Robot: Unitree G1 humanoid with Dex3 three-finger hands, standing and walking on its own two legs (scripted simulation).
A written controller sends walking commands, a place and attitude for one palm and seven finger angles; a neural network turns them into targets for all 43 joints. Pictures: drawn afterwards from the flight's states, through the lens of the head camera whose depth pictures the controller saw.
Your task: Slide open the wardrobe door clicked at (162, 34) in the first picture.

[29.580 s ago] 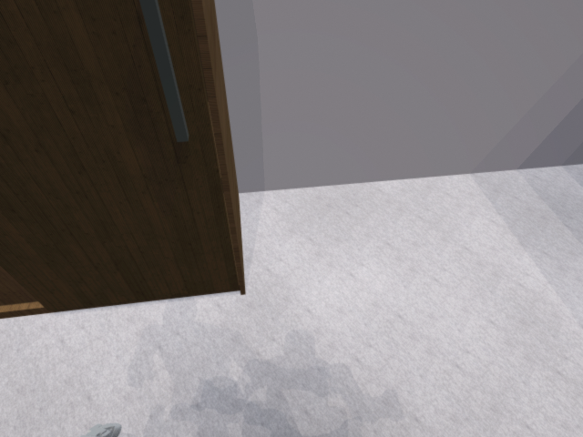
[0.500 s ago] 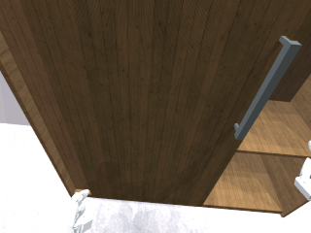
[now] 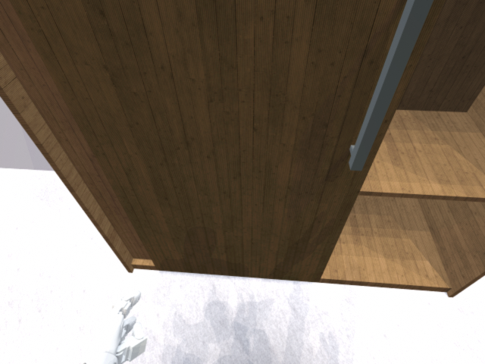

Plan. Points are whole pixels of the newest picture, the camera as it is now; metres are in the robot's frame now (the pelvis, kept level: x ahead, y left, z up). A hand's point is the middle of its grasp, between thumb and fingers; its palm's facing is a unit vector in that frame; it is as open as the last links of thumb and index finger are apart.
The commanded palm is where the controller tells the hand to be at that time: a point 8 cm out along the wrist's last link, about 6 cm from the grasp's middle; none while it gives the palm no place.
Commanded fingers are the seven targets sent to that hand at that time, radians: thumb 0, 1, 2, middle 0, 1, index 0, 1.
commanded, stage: step back with the hand held close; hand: right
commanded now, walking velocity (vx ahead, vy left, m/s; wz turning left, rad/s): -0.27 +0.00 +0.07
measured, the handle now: (378, 94) +0.53 -0.21 +0.18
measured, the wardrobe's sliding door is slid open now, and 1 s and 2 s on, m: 0.54 0.54 0.54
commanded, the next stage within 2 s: stop stepping back and stand still in 0.38 s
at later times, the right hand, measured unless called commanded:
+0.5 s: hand out of the picture +0.09 -0.28 +0.18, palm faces +0.46 +0.77 -0.45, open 7.4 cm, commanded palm +0.02 -0.32 +0.19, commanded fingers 0.00 -0.90 -0.90 0.20 0.30 0.20 0.30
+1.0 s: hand out of the picture -0.04 -0.32 +0.20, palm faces +0.45 +0.82 -0.35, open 7.4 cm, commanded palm -0.08 -0.35 +0.19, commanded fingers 0.00 -0.90 -0.90 0.20 0.30 0.20 0.30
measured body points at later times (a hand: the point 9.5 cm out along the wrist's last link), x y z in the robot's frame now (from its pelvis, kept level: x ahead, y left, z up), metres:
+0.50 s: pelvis -0.10 -0.01 +0.00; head -0.09 -0.04 +0.44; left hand +0.11 +0.22 -0.06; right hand +0.06 -0.32 +0.20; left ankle +0.00 +0.14 -0.72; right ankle +0.09 -0.08 -0.72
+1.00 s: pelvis -0.24 -0.06 +0.00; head -0.29 -0.10 +0.44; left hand -0.13 +0.19 -0.08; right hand -0.07 -0.36 +0.21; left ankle -0.26 +0.04 -0.73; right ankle -0.19 -0.16 -0.65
